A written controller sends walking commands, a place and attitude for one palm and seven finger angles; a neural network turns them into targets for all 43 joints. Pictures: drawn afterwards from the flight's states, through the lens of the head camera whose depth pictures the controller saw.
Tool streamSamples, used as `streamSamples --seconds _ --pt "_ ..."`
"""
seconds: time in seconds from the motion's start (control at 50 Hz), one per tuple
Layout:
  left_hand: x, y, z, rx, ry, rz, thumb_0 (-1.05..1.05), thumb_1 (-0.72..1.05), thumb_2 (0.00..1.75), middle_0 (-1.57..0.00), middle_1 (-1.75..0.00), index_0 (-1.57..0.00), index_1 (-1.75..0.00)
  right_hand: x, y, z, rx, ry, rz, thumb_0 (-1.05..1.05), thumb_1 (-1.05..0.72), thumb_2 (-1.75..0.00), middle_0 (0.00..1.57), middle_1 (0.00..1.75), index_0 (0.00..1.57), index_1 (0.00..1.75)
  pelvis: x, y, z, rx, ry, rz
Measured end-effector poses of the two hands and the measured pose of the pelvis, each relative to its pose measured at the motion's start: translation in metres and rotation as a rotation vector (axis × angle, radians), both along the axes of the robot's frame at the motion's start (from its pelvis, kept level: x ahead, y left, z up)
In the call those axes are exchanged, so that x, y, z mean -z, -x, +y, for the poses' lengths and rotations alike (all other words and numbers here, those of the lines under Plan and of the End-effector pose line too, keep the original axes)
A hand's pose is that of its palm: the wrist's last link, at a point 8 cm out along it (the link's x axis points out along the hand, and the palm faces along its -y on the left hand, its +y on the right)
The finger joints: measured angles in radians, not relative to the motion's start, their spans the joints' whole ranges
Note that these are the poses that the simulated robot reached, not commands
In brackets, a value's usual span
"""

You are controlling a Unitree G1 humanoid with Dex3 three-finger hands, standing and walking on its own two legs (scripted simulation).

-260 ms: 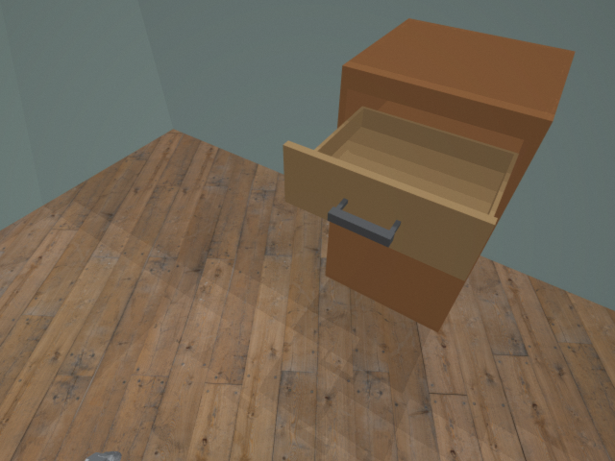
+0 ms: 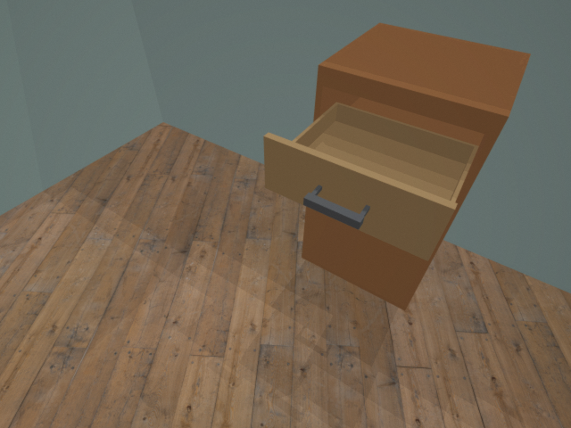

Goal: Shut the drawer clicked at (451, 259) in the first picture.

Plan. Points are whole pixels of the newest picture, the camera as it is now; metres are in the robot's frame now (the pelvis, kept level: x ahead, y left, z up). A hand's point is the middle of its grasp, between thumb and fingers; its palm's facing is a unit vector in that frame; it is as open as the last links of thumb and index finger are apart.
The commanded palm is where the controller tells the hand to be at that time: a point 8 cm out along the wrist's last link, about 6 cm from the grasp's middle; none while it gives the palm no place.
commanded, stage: stand and wait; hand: left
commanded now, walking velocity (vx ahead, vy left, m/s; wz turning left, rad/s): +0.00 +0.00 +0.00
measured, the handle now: (337, 204) +0.58 -0.08 -0.05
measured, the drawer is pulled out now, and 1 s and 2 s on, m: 0.30 0.30 0.30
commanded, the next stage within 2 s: look at it before walking up in 0.56 s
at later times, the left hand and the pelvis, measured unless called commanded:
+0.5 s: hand out of the picture +0.05 +0.24 -0.16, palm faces -0.02 -0.94 -0.33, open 7.4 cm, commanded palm none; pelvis -0.01 -0.01 +0.00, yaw +0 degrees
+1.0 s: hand out of the picture +0.08 +0.23 -0.15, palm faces -0.03 -0.94 -0.33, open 7.4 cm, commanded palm none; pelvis +0.00 -0.01 +0.00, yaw +0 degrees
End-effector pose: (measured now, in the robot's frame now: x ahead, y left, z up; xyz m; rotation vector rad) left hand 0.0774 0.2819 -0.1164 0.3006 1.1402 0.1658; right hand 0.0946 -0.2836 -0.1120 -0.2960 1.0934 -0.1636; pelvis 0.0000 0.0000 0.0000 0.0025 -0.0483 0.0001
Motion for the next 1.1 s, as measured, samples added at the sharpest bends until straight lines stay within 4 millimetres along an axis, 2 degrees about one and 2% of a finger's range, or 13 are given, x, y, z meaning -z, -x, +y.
streamSamples --seconds 0.24,0.42,0.54,0.8,1.1 --pt "0.006 0.033 -0.002 -0.029 -0.002 0.087 0.0 0.9 0.9 -0.2 -0.3 -0.21 -0.3 0.007 0.041 -0.011 0.045 0.01 0.111 0.01 -0.9 -0.89 0.21 0.3 0.2 0.3 -0.002 0.007 -0.005 -0.002 0.001 0.0" --pt "0.004 0.038 0.0 -0.035 -0.016 0.107 0.0 0.9 0.9 -0.2 -0.3 -0.2 -0.3 0.009 0.056 -0.016 0.061 0.012 0.152 0.01 -0.9 -0.89 0.21 0.3 0.2 0.3 -0.003 0.009 -0.007 -0.001 0.0 0.003" --pt "0.002 0.031 -0.001 -0.031 -0.018 0.092 0.0 0.9 0.9 -0.2 -0.3 -0.2 -0.3 0.009 0.054 -0.017 0.06 0.008 0.148 0.01 -0.9 -0.89 0.21 0.3 0.2 0.3 -0.003 0.009 -0.009 -0.001 0.0 0.003" --pt "-0.001 0.012 -0.007 -0.017 -0.013 0.057 0.0 0.9 0.9 -0.2 -0.3 -0.2 -0.3 0.007 0.035 -0.017 0.045 0.002 0.114 0.0 -0.9 -0.89 0.21 0.3 0.2 0.3 -0.004 0.005 -0.012 0.0 0.0 0.007" --pt "-0.001 0.005 -0.009 -0.02 -0.014 0.065 0.0 0.9 0.9 -0.2 -0.3 -0.2 -0.3 0.005 0.022 -0.021 0.041 0.009 0.114 0.0 -0.9 -0.89 0.21 0.3 0.2 0.3 -0.005 -0.004 -0.015 0.001 0.001 0.01"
